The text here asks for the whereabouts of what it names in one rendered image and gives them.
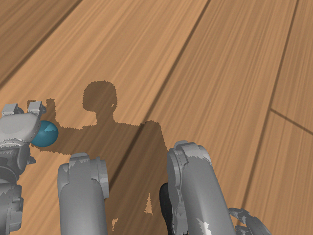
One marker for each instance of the left robot arm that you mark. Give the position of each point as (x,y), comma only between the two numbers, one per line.
(13,161)

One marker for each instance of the right robot hand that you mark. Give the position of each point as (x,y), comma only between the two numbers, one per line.
(254,225)

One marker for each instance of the right robot foot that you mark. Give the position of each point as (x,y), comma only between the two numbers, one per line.
(166,208)

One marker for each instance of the ball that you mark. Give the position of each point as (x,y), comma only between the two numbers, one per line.
(47,134)

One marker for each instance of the left robot hand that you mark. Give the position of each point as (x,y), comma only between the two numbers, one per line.
(19,126)

